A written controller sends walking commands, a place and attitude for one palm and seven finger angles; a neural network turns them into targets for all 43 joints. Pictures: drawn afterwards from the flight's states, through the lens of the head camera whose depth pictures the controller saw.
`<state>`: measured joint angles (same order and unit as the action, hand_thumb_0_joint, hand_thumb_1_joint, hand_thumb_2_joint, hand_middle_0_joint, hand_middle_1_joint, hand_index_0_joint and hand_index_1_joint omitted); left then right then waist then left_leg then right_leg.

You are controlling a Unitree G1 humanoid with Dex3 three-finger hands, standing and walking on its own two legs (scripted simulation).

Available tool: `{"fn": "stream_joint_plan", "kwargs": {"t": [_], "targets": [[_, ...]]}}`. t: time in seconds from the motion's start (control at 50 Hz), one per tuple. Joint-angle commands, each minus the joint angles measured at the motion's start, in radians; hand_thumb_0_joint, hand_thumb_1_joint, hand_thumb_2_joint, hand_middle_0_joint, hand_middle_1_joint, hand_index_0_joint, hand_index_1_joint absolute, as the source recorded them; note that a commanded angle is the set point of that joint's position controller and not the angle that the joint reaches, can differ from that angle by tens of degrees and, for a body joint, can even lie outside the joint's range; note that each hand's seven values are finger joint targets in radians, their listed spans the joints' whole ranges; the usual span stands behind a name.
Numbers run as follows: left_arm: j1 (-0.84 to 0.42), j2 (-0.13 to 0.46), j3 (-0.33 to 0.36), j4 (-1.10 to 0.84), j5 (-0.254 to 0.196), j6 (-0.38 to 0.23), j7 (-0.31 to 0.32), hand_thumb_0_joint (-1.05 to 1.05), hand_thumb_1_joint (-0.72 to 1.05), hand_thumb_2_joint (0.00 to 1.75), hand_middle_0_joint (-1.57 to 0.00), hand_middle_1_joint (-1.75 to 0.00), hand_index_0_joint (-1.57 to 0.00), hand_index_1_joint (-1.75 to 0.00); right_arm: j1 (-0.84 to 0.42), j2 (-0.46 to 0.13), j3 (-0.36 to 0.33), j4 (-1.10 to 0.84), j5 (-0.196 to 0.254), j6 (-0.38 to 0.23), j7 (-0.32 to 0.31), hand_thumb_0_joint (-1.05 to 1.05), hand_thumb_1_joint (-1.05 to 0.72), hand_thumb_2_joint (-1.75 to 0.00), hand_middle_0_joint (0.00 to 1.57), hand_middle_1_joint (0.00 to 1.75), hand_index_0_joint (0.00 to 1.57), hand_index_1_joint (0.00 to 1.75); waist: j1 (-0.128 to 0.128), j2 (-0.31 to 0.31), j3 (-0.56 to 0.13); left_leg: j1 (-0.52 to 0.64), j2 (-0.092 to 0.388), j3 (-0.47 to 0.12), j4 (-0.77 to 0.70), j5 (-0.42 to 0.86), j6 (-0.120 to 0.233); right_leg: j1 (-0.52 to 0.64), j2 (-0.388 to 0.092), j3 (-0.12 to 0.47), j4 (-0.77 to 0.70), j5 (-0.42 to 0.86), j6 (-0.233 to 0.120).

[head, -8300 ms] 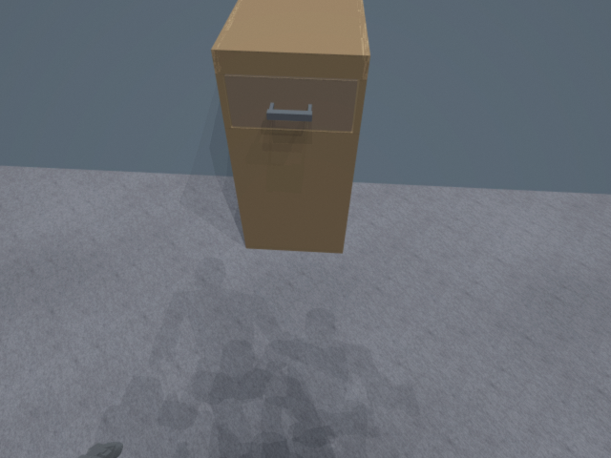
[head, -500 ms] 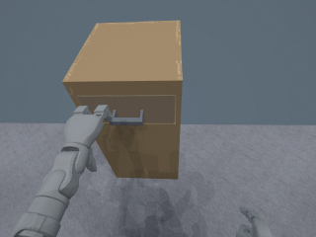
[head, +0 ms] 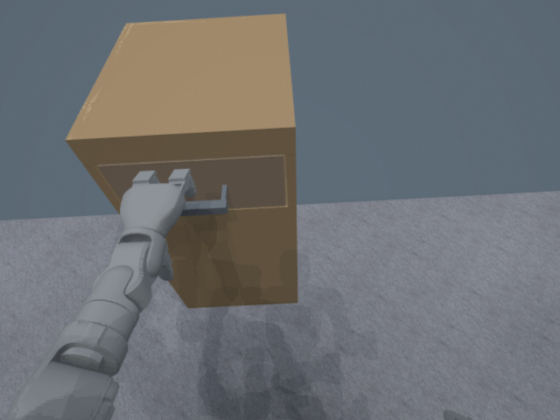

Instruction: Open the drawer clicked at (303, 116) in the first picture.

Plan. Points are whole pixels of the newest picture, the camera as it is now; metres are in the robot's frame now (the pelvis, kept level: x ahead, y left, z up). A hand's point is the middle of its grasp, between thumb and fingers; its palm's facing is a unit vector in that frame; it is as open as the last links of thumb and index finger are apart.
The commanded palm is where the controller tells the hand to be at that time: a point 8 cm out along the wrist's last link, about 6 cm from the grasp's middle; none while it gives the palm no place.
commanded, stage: move the hooked fingers above the handle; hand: left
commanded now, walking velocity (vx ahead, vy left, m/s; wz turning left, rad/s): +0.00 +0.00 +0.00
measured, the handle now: (197, 199) +0.53 +0.20 -0.07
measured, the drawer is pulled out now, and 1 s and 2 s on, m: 0.00 0.00 0.00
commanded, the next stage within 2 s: lower the fingers behind the handle in 1.48 s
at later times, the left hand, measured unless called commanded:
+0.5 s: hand (191, 209) +0.46 +0.19 -0.01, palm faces -0.06 -0.02 -1.00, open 13.8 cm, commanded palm +0.45 +0.19 +0.05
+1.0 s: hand (197, 205) +0.48 +0.18 -0.03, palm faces -0.06 -0.03 -1.00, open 13.8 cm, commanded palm +0.46 +0.19 +0.04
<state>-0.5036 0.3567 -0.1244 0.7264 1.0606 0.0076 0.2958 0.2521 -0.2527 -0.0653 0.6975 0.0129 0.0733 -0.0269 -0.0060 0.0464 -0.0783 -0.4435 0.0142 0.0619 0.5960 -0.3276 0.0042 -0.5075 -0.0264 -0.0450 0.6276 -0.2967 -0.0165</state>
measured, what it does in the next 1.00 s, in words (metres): stands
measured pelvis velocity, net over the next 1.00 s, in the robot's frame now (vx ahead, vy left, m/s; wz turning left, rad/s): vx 0.01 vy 0.02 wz -0.03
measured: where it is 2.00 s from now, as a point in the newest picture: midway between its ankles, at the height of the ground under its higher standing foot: outside the picture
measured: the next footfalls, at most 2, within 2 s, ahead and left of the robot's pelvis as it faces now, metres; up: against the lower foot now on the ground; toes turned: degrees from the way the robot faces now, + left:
none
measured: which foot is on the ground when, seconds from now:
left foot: down 0.00-1.00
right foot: down 0.00-1.00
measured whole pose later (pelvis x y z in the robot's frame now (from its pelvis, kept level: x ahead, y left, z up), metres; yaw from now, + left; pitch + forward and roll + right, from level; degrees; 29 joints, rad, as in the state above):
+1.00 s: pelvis +0.01 +0.02 -0.02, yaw -1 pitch +20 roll -1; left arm -0.79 0.34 -0.08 1.09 1.09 0.04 0.43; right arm 0.36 -0.24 -0.07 0.73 -0.03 0.08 0.02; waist -0.11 0.06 -0.15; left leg -0.72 0.03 0.08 0.78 -0.41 0.03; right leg -0.77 -0.02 -0.03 0.75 -0.34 0.01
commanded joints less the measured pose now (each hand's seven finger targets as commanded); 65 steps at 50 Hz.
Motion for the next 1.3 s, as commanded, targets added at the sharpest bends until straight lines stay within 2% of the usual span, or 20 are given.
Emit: {"fn": "stream_joint_plan", "kwargs": {"t": [0.0,0.1,0.14,0.22,0.32,0.44,0.54,0.62,0.66,0.7,0.78,0.88,0.94,0.96,1.0,1.02,1.06,1.1,1.22,1.28], "targets": [[-0.447,0.172,0.073,-0.131,0.016,-0.017,0.075,0.00,-0.50,0.30,-0.30,-1.20,-0.30,-1.20,0.036,-0.118,-0.049,-0.092,-0.008,-0.035,-0.002,0.00,-0.90,-0.90,0.20,0.30,0.20,0.30,-0.022,-0.050,-0.364,0.081,-0.054,-0.012,-0.013,0.336,0.033,0.188,0.045,0.024,-0.032,0.336,-0.023],[-0.532,0.193,0.092,-0.027,0.034,-0.004,0.118,0.00,-0.50,0.30,-0.30,-1.20,-0.30,-1.20,0.067,-0.126,-0.050,-0.076,-0.012,-0.032,0.006,0.00,-0.90,-0.90,0.20,0.30,0.20,0.30,-0.039,-0.064,-0.366,0.031,-0.052,-0.015,0.004,0.309,0.033,0.146,0.048,0.023,-0.016,0.309,-0.022],[-0.560,0.159,0.065,0.016,0.038,0.014,0.133,0.00,-0.50,0.30,-0.30,-1.20,-0.30,-1.20,0.077,-0.123,-0.049,-0.071,-0.014,-0.031,0.010,0.00,-0.90,-0.90,0.20,0.30,0.20,0.30,-0.053,-0.063,-0.362,0.020,-0.051,-0.013,0.011,0.308,0.034,0.128,0.050,0.020,-0.012,0.314,-0.021],[-0.615,0.229,0.118,0.062,0.043,0.031,0.152,0.00,-0.50,0.30,-0.30,-1.20,-0.30,-1.20,0.102,-0.129,-0.051,-0.064,-0.021,-0.029,0.009,0.00,-0.90,-0.90,0.20,0.30,0.20,0.30,-0.056,-0.064,-0.434,-0.008,-0.054,-0.007,0.032,0.317,0.037,0.159,0.049,0.030,0.005,0.350,-0.016],[-0.578,0.188,0.105,0.127,0.037,0.038,0.148,0.00,-0.50,0.30,-0.30,-1.20,-0.30,-1.20,0.131,-0.130,-0.056,-0.057,-0.026,-0.025,0.018,0.00,-0.90,-0.90,0.20,0.30,0.20,0.30,-0.060,-0.062,-0.450,-0.018,-0.047,-0.006,0.055,0.369,0.035,0.143,0.055,0.025,0.024,0.398,-0.017],[-0.671,0.178,0.082,0.148,0.050,0.025,0.162,0.00,-0.50,0.30,-0.30,-1.20,-0.30,-1.20,0.162,-0.136,-0.058,-0.039,-0.030,-0.028,0.020,0.00,-0.90,-0.90,0.20,0.30,0.20,0.30,-0.098,-0.053,-0.421,-0.050,-0.043,-0.016,0.077,0.336,0.037,0.069,0.058,0.022,0.037,0.353,-0.017],[-0.754,0.159,0.073,0.166,0.058,0.021,0.195,0.00,-0.50,0.30,-0.30,-1.20,-0.30,-1.20,0.190,-0.137,-0.064,-0.019,-0.041,-0.034,0.029,0.00,-0.90,-0.90,0.20,0.30,0.20,0.30,-0.122,-0.018,-0.478,-0.039,-0.037,-0.031,0.114,0.341,0.034,0.003,0.063,0.017,0.068,0.320,-0.019],[-0.794,0.179,0.081,0.244,0.057,0.056,0.210,0.00,-0.50,0.30,-0.30,-1.20,-0.30,-1.20,0.207,-0.145,-0.059,-0.006,-0.044,-0.035,0.035,0.00,-0.90,-0.90,0.20,0.30,0.20,0.30,-0.140,-0.017,-0.469,-0.082,-0.038,-0.033,0.135,0.326,0.034,-0.032,0.065,0.013,0.085,0.308,-0.018],[-0.800,0.233,0.122,0.226,0.055,0.064,0.210,0.00,-0.50,0.30,-0.30,-1.20,-0.30,-1.20,0.212,-0.152,-0.059,-0.012,-0.048,-0.033,0.036,0.00,-0.90,-0.90,0.20,0.30,0.20,0.30,-0.124,-0.001,-0.527,-0.073,-0.038,-0.033,0.142,0.346,0.034,-0.004,0.064,0.018,0.095,0.328,-0.017],[-0.794,0.225,0.112,0.218,0.053,0.070,0.200,0.00,-0.50,0.30,-0.30,-1.20,-0.30,-1.20,0.216,-0.149,-0.058,-0.023,-0.048,-0.026,0.038,0.00,-0.90,-0.90,0.20,0.30,0.20,0.30,-0.119,0.036,-0.565,-0.052,-0.036,-0.035,0.148,0.383,0.031,0.002,0.065,0.016,0.105,0.350,-0.018],[-0.730,0.202,0.104,0.251,0.040,0.077,0.172,0.00,-0.50,0.30,-0.30,-1.20,-0.30,-1.20,0.219,-0.152,-0.056,-0.028,-0.044,-0.017,0.036,0.00,-0.90,-0.90,0.20,0.30,0.20,0.30,-0.121,-0.025,-0.517,-0.066,-0.028,-0.036,0.144,0.404,0.033,0.011,0.068,0.011,0.094,0.370,-0.015],[-0.731,0.188,0.099,0.160,0.038,0.031,0.165,0.00,-0.50,0.30,-0.30,-1.20,-0.30,-1.20,0.224,-0.149,-0.063,-0.032,-0.045,-0.017,0.032,0.00,-0.90,-0.90,0.20,0.30,0.20,0.30,-0.112,-0.013,-0.541,-0.019,-0.018,-0.045,0.142,0.438,0.032,0.007,0.066,0.012,0.091,0.368,-0.015],[-0.716,0.154,0.074,0.174,0.045,0.027,0.180,0.00,-0.50,0.30,-0.30,-1.20,-0.30,-1.20,0.221,-0.146,-0.062,-0.024,-0.044,-0.015,0.037,0.00,-0.90,-0.90,0.20,0.30,0.20,0.30,-0.121,-0.010,-0.479,-0.029,-0.016,-0.046,0.137,0.406,0.029,-0.034,0.069,0.005,0.085,0.329,-0.016],[-0.746,0.173,0.087,0.160,0.052,0.027,0.192,0.00,-0.50,0.30,-0.30,-1.20,-0.30,-1.20,0.220,-0.148,-0.063,-0.019,-0.046,-0.016,0.037,0.00,-0.90,-0.90,0.20,0.30,0.20,0.30,-0.125,-0.008,-0.475,-0.026,-0.014,-0.049,0.135,0.400,0.029,-0.042,0.069,0.004,0.085,0.320,-0.017],[-0.776,0.176,0.087,0.133,0.051,0.028,0.207,0.00,-0.50,0.30,-0.30,-1.20,-0.30,-1.20,0.220,-0.146,-0.062,-0.019,-0.049,-0.015,0.039,0.00,-0.90,-0.90,0.20,0.30,0.20,0.30,-0.122,0.023,-0.514,-0.006,-0.017,-0.050,0.136,0.420,0.027,-0.029,0.067,0.005,0.089,0.332,-0.019],[-0.746,0.180,0.097,0.152,0.054,0.037,0.213,0.00,-0.50,0.30,-0.30,-1.20,-0.30,-1.20,0.217,-0.144,-0.063,-0.017,-0.048,-0.012,0.041,0.00,-0.90,-0.90,0.20,0.30,0.20,0.30,-0.114,0.022,-0.517,0.000,-0.017,-0.052,0.139,0.428,0.025,-0.033,0.069,0.002,0.091,0.327,-0.020],[-0.767,0.142,0.063,0.178,0.056,0.059,0.221,0.00,-0.50,0.30,-0.30,-1.20,-0.30,-1.20,0.210,-0.142,-0.060,-0.013,-0.047,-0.010,0.042,0.00,-0.90,-0.90,0.20,0.30,0.20,0.30,-0.131,0.010,-0.472,-0.014,-0.017,-0.052,0.134,0.408,0.024,-0.053,0.070,-0.004,0.086,0.312,-0.020],[-0.790,0.111,0.043,0.157,0.044,0.070,0.217,0.00,-0.50,0.30,-0.30,-1.20,-0.30,-1.20,0.211,-0.141,-0.063,-0.014,-0.047,-0.010,0.046,0.00,-0.90,-0.90,0.20,0.30,0.20,0.30,-0.131,0.030,-0.513,0.033,-0.013,-0.060,0.136,0.449,0.021,-0.052,0.070,-0.005,0.087,0.323,-0.019],[-0.718,0.127,0.059,0.202,0.042,0.088,0.187,0.00,-0.50,0.30,-0.30,-1.20,-0.30,-1.20,0.194,-0.140,-0.055,-0.027,-0.042,0.005,0.039,0.00,-0.90,-0.90,0.20,0.30,0.20,0.30,-0.113,-0.017,-0.486,-0.006,-0.021,-0.046,0.122,0.435,0.026,0.005,0.068,0.003,0.076,0.357,-0.018],[-0.721,0.115,0.051,0.214,0.043,0.089,0.187,0.00,-0.50,0.30,-0.30,-1.20,-0.30,-1.20,0.184,-0.138,-0.051,-0.032,-0.041,0.003,0.033,0.00,-0.90,-0.90,0.20,0.30,0.20,0.30,-0.123,-0.047,-0.452,-0.035,-0.025,-0.037,0.119,0.400,0.031,0.012,0.067,0.006,0.068,0.359,-0.017]]}}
